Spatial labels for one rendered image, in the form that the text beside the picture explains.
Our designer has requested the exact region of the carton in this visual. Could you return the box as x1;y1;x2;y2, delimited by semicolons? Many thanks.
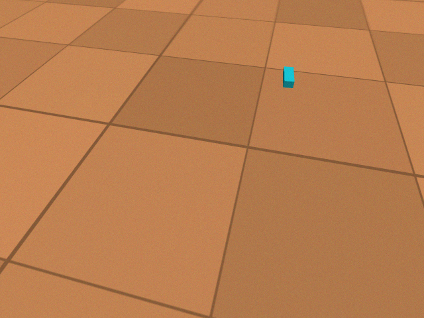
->
283;66;294;88

